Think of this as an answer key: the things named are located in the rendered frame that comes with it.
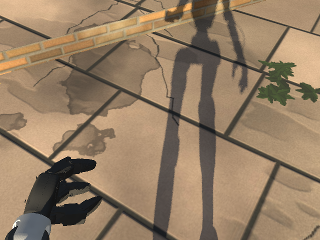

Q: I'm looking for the robot left hand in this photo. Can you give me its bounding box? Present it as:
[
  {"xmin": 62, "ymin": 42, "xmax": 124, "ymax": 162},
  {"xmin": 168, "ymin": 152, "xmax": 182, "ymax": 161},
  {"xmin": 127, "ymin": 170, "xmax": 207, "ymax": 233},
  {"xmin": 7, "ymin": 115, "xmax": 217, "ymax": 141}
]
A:
[{"xmin": 23, "ymin": 156, "xmax": 103, "ymax": 226}]

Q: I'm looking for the robot left forearm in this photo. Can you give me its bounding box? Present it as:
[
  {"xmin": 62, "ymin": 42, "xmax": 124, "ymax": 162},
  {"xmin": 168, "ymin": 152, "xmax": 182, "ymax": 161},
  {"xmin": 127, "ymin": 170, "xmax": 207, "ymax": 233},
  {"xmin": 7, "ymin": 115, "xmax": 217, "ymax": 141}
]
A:
[{"xmin": 5, "ymin": 213, "xmax": 52, "ymax": 240}]

